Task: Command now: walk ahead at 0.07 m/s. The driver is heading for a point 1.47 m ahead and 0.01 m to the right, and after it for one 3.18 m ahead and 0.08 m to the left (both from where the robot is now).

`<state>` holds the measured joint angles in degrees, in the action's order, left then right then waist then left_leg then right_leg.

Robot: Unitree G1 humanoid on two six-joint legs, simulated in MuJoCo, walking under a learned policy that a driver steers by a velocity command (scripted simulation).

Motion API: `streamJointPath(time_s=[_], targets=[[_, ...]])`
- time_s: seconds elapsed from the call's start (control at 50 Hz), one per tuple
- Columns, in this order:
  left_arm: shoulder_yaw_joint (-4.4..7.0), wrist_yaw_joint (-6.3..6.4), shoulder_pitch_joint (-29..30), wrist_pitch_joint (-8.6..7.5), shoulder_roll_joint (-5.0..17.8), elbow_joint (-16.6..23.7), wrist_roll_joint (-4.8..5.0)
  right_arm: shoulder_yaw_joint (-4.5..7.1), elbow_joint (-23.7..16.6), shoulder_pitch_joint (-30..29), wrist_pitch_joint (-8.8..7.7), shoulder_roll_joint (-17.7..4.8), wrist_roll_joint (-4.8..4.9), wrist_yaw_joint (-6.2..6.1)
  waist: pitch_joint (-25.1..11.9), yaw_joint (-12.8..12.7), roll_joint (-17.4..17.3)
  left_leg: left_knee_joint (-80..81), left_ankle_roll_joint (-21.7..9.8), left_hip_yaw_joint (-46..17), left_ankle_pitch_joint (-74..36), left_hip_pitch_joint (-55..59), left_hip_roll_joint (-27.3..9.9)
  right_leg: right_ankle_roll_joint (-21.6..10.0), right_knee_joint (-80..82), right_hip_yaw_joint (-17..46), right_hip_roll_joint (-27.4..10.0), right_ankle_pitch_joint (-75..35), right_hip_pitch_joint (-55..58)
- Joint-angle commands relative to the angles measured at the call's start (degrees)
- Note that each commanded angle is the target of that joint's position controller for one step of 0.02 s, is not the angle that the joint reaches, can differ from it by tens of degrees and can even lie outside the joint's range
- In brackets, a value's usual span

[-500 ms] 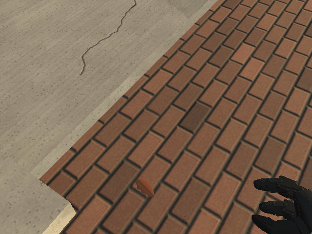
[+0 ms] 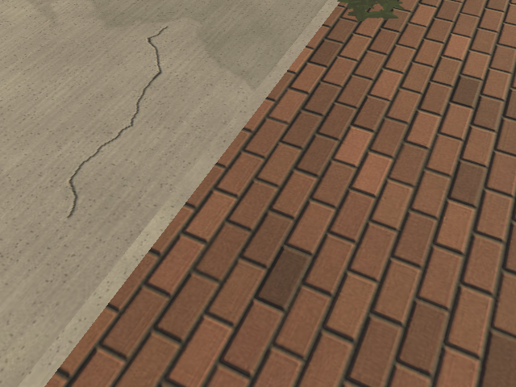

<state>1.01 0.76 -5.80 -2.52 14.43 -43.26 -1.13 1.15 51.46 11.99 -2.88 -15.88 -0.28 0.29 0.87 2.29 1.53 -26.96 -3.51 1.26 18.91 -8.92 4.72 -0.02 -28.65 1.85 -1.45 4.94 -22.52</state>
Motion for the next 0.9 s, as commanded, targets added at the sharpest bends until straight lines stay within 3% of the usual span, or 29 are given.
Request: streamJointPath(time_s=[0.02, 0.04, 0.08, 0.12, 0.22, 0.34, 0.36, 0.38, 0.4, 0.42, 0.44, 0.46, 0.5, 0.56, 0.58, 0.6, 0.62, 0.64, 0.66, 0.68, 0.7, 0.72, 0.74, 0.76, 0.8, 0.82, 0.84, 0.9], targets=[[2.01, 0.31, -2.43, 0.48, 6.28, 2.50, 0.00, 0.46, 0.36, 8.84, -0.57, -4.24, -0.55, -0.53, -12.34, -0.27, 6.15, -3.54, 2.48, -3.82, -4.18, -8.73, -5.49, -12.00, -1.13, 11.06, -11.72, -37.93, 23.43], [1.64, 0.02, -1.56, 0.88, 4.87, 2.10, 0.53, 0.63, -0.19, 6.28, 0.30, -4.93, -0.45, -0.73, -11.38, -0.62, 5.36, -2.08, 2.98, -3.92, -2.77, -8.54, -5.75, -11.42, -0.65, 11.25, -10.71, -30.26, 21.52], [1.96, -0.59, 1.41, 1.17, 5.90, 2.42, 0.87, 1.03, 0.01, 3.73, 2.47, -6.18, -0.18, -1.34, -7.50, -0.74, 2.30, 0.68, 2.48, -3.72, -5.69, -6.02, -5.41, -8.43, -0.06, 8.48, -6.86, -18.54, 14.93], [2.33, -0.84, 2.02, 0.71, 6.76, 1.92, 0.67, 1.26, 0.45, 3.09, 3.73, -6.57, -0.11, -1.69, -5.74, -0.85, 1.15, 1.14, 1.47, -4.06, -8.56, -4.25, -5.68, -6.30, -0.25, 6.01, -4.60, -15.68, 12.11], [2.39, -0.54, 1.47, 0.31, 5.60, -0.57, 0.73, 1.35, 2.19, 2.63, 3.98, -5.64, 0.05, -2.11, -6.67, -1.27, 0.13, 0.08, 1.27, -4.37, -15.13, -1.99, -6.52, -6.11, -1.69, 4.38, -3.23, -18.98, 13.46], [2.70, 0.05, 2.46, 1.24, 5.48, -2.99, 0.87, 1.40, 4.43, 2.48, 4.15, -4.74, 0.05, -2.26, -4.28, -1.32, -1.14, 1.15, 1.10, -4.24, -11.97, -3.00, -6.55, -5.98, -0.81, 3.86, -2.40, -12.53, 12.78], [2.67, 0.05, 0.71, 1.48, 4.78, -4.38, 1.09, 1.29, 5.47, 4.70, 4.04, -4.03, 0.18, -2.11, -5.98, -0.90, -1.33, 3.21, 0.34, -4.21, -0.37, -2.76, -6.35, -5.53, -0.48, 2.94, -1.10, 1.27, 13.57], [3.25, 0.07, 0.50, 1.81, 5.87, -4.74, 1.84, 1.81, 5.79, 5.57, 3.88, -5.61, 0.78, -1.91, -2.92, -0.85, -2.97, 5.57, -2.04, -6.49, 14.38, -4.91, -7.54, -5.09, -1.50, 1.58, 0.91, 21.02, 10.40], [3.55, 0.06, 3.44, 1.60, 6.85, -3.74, 2.30, 2.31, 5.66, 7.32, 3.15, -7.41, 1.14, -1.82, 2.28, 0.68, -4.59, 9.98, -5.33, -12.11, 26.15, -4.48, -11.12, -4.09, -3.13, 0.74, 2.31, 30.40, 1.64], [3.38, -0.14, 8.93, 0.59, 6.50, -1.53, 3.22, 3.00, 5.82, 9.77, 1.84, -10.04, 1.56, -1.90, 7.86, 3.01, -7.41, 17.58, -9.13, -20.79, 33.19, -0.84, -17.62, -2.92, -7.18, -1.75, 2.89, 26.94, -8.86], [2.95, -0.52, 11.44, -0.79, 4.94, -0.38, 4.19, 3.85, 5.75, 8.06, 0.29, -12.14, 1.72, -2.10, 12.66, 2.83, -12.12, 22.40, -12.07, -29.11, 30.79, 2.36, -24.86, -2.94, -13.01, -3.10, 1.53, 17.17, -15.95], [3.32, -0.80, 12.28, -1.89, 6.21, -0.17, 3.93, 3.74, 5.78, 8.75, -1.07, -10.64, 1.14, -2.18, 13.56, 3.45, -10.50, 22.75, -13.12, -31.04, 24.15, 7.53, -27.27, -3.23, -17.69, -0.32, -1.30, 17.48, -23.13], [3.48, -1.74, 11.09, -3.47, 5.90, -0.47, 3.68, 3.25, 6.24, 10.73, -2.49, -7.44, 1.10, -1.67, 10.84, 2.83, -6.56, 19.99, -11.57, -26.68, 12.33, 18.92, -26.19, -3.31, -21.88, 0.94, -4.03, 16.33, -32.15], [2.48, -3.15, 12.74, -3.90, 3.42, 0.18, 3.18, 3.26, 5.50, 11.26, -1.82, -7.13, 1.37, -0.83, 8.34, 3.17, -6.53, 20.80, -8.48, -16.27, 4.81, 15.46, -21.46, -1.61, -14.66, -3.11, -3.76, 11.39, -23.70], [2.22, -4.63, 12.70, -1.34, 3.43, 1.35, -2.30, 3.81, 6.25, 10.76, -2.07, -8.71, -2.99, -0.18, 7.46, 2.74, -10.24, 22.81, -7.62, -11.19, 3.28, 8.90, -16.77, -1.70, -10.96, -7.60, -1.01, 10.71, -13.38], [2.45, -5.22, 10.90, -0.09, 3.21, 1.15, -2.25, 3.96, 6.52, 10.15, -2.18, -8.25, -2.95, 0.15, 7.79, 1.77, -11.87, 23.12, -6.84, -8.59, -0.30, 2.99, -16.42, -2.47, -9.10, -9.14, -0.16, 9.25, -4.51], [2.88, -5.13, 6.81, 0.65, 4.11, 0.30, -1.55, 4.07, 6.76, 9.73, -2.26, -8.61, -2.06, 0.29, 6.85, -0.14, -11.57, 21.61, -6.48, -7.10, -6.75, -0.48, -16.99, -3.38, -8.95, -10.60, 1.31, 8.40, 3.21], [3.65, -4.63, 0.46, 0.99, 5.59, -1.53, -1.14, 4.28, 6.63, 8.40, -2.34, -9.71, -1.43, 0.34, 5.04, -3.68, -10.38, 15.94, -5.74, -4.80, -17.52, -2.78, -16.81, -4.16, -8.20, -11.58, 3.10, 8.93, 10.97], [4.82, -3.79, -8.88, 0.92, 7.61, -4.65, -0.98, 4.20, 6.49, 7.45, -2.43, -9.94, -1.15, 0.41, 0.75, -8.45, -6.55, 4.53, -4.64, -1.40, -29.67, -5.07, -15.00, -4.95, -6.77, -11.97, 4.73, 9.57, 21.49], [6.19, -2.58, -22.29, 0.42, 10.55, -8.70, -1.38, 4.02, 5.94, 5.49, -2.48, -9.90, -1.48, 0.33, -5.50, -15.19, -1.13, -13.61, -3.47, 1.47, -32.45, -12.65, -11.80, -6.00, -5.59, -9.95, 3.54, 14.43, 35.83], [7.59, -1.46, -32.18, -0.41, 18.56, -10.85, -2.64, 2.30, 2.51, 5.36, -2.73, -2.48, -0.93, 0.52, -12.10, -16.90, 17.80, -40.05, -0.90, 2.49, -2.60, -27.82, -4.23, -9.80, 7.85, 19.05, -14.53, 44.42, 44.65], [6.47, -1.50, -27.78, -0.77, 16.81, -10.17, -1.88, 2.59, 1.17, 3.55, -3.37, -2.67, -1.03, 0.59, -11.91, -13.67, 14.59, -50.13, -3.07, -10.16, 9.35, -33.24, -0.14, -10.51, 21.89, 43.15, -18.96, 57.11, 36.54], [5.77, -1.53, -17.03, -0.50, 14.61, -8.15, -1.46, 2.86, -0.59, 1.36, -3.20, -3.75, -0.45, 0.92, -3.21, -8.02, 8.00, -53.37, -4.28, -9.59, 3.52, -37.63, -4.96, -10.25, 19.87, 37.66, -19.90, 52.51, 29.19], [4.96, -1.85, -12.54, -0.80, 11.05, -7.03, -0.78, 2.93, -0.25, 1.88, -3.16, -4.78, -0.74, 1.40, -0.84, -5.58, 1.84, -50.06, -4.33, -7.15, -2.43, -35.25, -8.87, -10.17, 18.86, 29.61, -18.11, 43.55, 22.49], [3.76, -1.92, -9.01, -1.60, 7.99, -7.21, -0.19, 2.45, 0.81, 5.92, -1.92, -2.52, -2.29, 1.93, 0.65, -0.69, 3.08, -43.64, -2.37, -5.54, -5.05, -27.74, -12.08, -8.57, 20.92, 18.93, -12.90, 33.70, 12.95], [3.28, -1.85, -9.49, -1.99, 6.70, -7.86, -0.36, 2.17, 0.55, 5.60, -1.05, -1.73, -2.62, 2.49, 1.62, -0.13, 4.28, -42.73, -1.40, -4.92, -6.32, -26.68, -12.68, -8.75, 22.35, 16.11, -11.76, 32.20, 10.29], [3.14, -1.77, -10.96, -2.40, 6.23, -8.66, -0.39, 2.00, -0.42, 3.93, -0.41, -1.43, -2.35, 2.87, 3.28, -0.09, 4.34, -41.93, -0.65, -4.18, -8.42, -28.06, -12.97, -9.42, 23.82, 14.43, -11.08, 30.68, 9.18], [3.18, -1.67, -15.26, -3.20, 6.66, -9.99, 0.05, 1.91, -3.48, -3.05, 0.48, -2.08, -1.87, 3.10, 6.91, -0.93, 1.44, -36.33, 1.44, -2.56, -14.61, -36.30, -13.81, -11.34, 27.03, 10.89, -10.84, 24.16, 11.39]])
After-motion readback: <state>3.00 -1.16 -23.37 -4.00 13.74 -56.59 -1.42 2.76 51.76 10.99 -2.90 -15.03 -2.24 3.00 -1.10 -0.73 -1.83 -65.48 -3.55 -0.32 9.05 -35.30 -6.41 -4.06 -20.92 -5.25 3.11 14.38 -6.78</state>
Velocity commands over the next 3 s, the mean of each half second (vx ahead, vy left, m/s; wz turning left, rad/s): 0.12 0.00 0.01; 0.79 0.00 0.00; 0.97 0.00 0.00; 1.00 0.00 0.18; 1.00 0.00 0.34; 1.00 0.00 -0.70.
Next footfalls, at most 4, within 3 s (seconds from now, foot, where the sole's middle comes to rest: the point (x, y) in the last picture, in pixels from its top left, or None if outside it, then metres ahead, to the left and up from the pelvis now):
0.68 right None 0.26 -0.20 -0.77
1.18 left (259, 312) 0.70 0.00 -0.77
1.66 right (308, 186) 1.16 -0.19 -0.77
2.14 left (258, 106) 1.59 -0.03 -0.77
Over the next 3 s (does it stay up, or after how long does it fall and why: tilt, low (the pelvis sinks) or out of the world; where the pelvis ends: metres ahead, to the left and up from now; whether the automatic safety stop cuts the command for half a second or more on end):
stays up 2.24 0.05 -0.01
